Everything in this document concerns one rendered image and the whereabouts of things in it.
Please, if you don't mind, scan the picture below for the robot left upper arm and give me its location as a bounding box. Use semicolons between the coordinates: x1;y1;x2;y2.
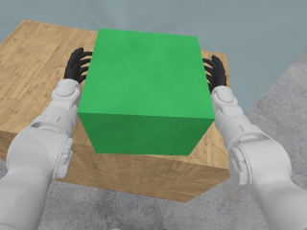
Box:
0;126;74;230

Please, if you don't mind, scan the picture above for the robot right hand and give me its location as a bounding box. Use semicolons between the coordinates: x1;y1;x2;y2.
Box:
202;55;227;95

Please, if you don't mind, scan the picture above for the robot right upper arm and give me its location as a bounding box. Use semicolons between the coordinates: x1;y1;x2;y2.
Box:
228;139;307;230

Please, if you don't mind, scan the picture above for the left robot forearm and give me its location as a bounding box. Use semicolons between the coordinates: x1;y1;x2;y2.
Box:
6;79;82;171

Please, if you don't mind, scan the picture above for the carton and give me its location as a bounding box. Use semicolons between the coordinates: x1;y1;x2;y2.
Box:
77;28;216;156

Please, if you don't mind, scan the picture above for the right robot forearm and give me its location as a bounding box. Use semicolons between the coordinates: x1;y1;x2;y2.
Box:
210;85;292;177

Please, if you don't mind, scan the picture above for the robot left hand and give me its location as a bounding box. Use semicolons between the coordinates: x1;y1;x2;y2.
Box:
63;47;93;85

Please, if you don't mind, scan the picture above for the pedestal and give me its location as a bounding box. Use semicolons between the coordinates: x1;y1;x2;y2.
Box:
0;19;231;203

